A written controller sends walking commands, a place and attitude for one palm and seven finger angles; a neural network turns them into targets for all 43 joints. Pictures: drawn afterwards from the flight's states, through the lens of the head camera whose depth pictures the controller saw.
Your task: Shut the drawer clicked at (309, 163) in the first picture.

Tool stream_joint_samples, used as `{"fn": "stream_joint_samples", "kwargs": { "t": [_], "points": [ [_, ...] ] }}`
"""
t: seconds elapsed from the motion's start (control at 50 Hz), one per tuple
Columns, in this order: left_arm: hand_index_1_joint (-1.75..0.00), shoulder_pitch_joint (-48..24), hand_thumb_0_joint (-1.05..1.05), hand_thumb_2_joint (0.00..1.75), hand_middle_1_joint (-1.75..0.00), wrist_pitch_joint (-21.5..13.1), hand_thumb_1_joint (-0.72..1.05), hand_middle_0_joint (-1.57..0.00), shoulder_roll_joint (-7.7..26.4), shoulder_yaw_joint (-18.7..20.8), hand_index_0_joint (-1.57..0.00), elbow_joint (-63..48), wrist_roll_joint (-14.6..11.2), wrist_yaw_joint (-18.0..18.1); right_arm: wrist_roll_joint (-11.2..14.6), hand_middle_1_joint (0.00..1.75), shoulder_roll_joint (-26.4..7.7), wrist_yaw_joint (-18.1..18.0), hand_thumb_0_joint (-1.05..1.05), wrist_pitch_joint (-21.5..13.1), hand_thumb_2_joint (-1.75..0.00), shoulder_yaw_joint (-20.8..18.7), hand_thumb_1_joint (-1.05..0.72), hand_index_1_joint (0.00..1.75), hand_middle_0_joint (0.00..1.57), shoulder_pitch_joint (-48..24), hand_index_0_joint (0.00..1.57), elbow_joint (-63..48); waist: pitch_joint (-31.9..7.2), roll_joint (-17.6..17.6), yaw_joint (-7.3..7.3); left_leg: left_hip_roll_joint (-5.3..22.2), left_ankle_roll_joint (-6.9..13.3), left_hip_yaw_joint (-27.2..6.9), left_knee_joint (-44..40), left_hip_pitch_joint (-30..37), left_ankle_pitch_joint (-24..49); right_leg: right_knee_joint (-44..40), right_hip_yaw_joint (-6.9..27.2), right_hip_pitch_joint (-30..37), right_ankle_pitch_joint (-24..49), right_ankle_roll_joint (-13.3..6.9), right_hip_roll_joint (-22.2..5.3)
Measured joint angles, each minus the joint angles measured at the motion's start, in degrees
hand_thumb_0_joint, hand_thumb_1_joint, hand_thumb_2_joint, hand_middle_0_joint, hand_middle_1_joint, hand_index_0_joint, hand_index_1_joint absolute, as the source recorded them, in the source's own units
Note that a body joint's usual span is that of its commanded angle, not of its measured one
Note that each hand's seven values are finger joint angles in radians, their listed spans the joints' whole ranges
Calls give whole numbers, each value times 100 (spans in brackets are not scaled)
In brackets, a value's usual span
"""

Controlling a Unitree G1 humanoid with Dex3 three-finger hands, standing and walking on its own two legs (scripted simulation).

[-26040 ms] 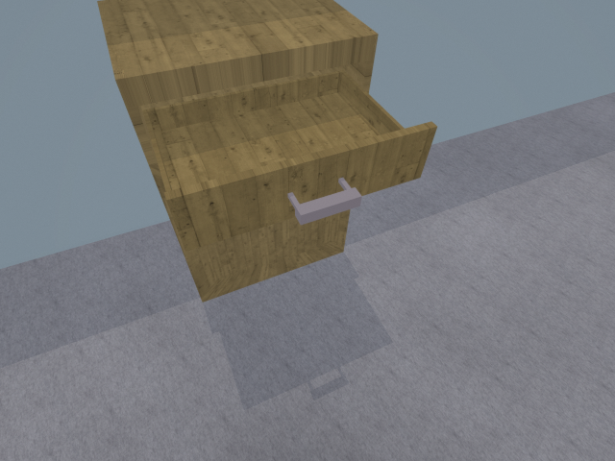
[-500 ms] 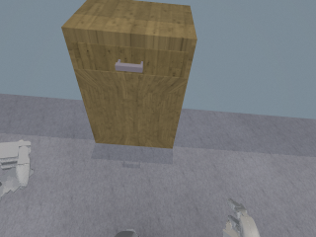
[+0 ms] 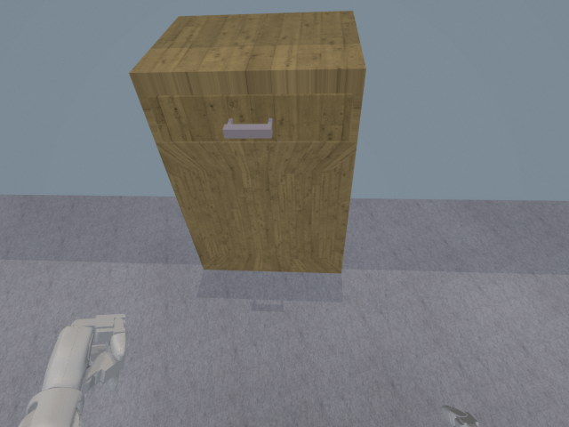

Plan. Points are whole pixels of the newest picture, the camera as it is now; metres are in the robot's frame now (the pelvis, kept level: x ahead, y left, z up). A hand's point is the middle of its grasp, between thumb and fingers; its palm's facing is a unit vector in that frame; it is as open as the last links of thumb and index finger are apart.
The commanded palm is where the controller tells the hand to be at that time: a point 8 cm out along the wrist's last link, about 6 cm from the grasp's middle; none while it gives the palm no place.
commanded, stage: let the arm hang, fingers relaxed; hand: left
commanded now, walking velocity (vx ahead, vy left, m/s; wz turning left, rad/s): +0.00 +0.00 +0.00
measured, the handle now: (249, 126) +0.85 +0.13 -0.02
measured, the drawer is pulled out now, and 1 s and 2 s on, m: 0.00 0.00 0.00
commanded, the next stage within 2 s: look to check the result in 0.98 s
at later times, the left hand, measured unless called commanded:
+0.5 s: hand out of the picture -0.05 +0.17 -0.15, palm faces +0.04 -0.97 -0.22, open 5.7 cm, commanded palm none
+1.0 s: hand out of the picture -0.01 +0.16 -0.15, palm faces +0.03 -0.98 -0.19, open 7.3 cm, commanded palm none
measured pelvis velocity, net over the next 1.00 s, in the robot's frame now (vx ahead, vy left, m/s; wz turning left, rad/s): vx -0.01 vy -0.01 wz -0.02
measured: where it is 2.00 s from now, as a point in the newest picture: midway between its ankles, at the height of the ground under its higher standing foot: outside the picture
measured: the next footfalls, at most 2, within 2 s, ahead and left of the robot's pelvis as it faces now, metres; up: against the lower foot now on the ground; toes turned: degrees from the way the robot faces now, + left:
none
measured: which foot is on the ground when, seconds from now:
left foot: down 0.00-1.00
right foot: down 0.00-1.00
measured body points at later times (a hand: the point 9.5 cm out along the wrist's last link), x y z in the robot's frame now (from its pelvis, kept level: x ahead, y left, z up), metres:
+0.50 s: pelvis +0.00 -0.01 +0.02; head +0.02 -0.02 +0.47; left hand -0.05 +0.22 -0.13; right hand -0.01 -0.22 -0.15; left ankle +0.02 +0.11 -0.72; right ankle -0.01 -0.10 -0.72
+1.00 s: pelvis -0.01 -0.01 +0.02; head +0.00 -0.02 +0.47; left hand -0.01 +0.21 -0.14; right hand -0.05 -0.21 -0.15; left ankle +0.02 +0.11 -0.72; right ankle -0.01 -0.10 -0.72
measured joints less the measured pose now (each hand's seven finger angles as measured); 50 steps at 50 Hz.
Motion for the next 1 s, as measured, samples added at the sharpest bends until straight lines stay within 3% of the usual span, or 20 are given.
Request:
{"fn": "stream_joint_samples", "kwargs": {
  "t": [0.08, 0.14, 0.24, 0.32, 0.62, 1.0],
  "points": [
    [-147, -508, 0, 90, -146, 574, 91, -126, -568, -431, -127, 2586, 12, -53, -103, 30, 85, -44, 1, 301, -90, 9, -90, 30, 20, 73, 20, 455, 219, -343, -52, -109, 19, 47, 35, 259, -128, 313, 17, 136, -229, 35, -138],
    [-137, -488, 1, 89, -138, 636, 91, -116, -849, -669, -117, 3818, 12, 31, -120, 30, 238, -92, 1, 301, -90, 105, -90, 30, 20, 188, 20, 743, 402, -552, -67, -74, -2, 36, -250, 433, -6, -10, 7, 324, -65, 54, -85],
    [-118, -355, 1, 89, -125, 455, 91, -99, -593, -682, -99, 4855, -96, -30, -75, 30, 491, -150, 1, 330, -90, 193, -90, 30, 20, 366, 20, 1296, 599, -621, 108, 22, -71, -30, -878, 635, 364, -817, -60, 611, 376, -54, 59],
    [-101, -173, 1, 89, -106, 391, 91, -84, -600, -775, -84, 5439, -130, -72, -30, 30, 589, -174, 1, 333, -90, 189, -90, 30, 20, 423, 20, 1621, 659, -516, 170, 20, -67, -4, -1197, 778, 532, -1153, -37, 750, 565, -45, 74],
    [-42, -294, 1, 89, -42, 254, 91, -30, -1129, -879, -31, 6078, -149, -18, -11, 30, 819, -227, 1, 253, -90, 165, -91, 30, 20, 373, 20, 2159, 572, -303, 154, -43, -25, 98, -1545, 1031, 738, -1318, 57, 890, 702, -9, 16],
    [-30, -470, 1, 89, -30, 210, 92, -20, -1089, -776, -20, 5987, -144, 1, -28, 30, 874, -238, 1, 222, -90, 100, -90, 30, 20, 604, 20, 2231, 530, -369, 62, -3, -56, 129, -1530, 1010, 738, -1278, 90, 842, 700, -45, 53]
  ]
}}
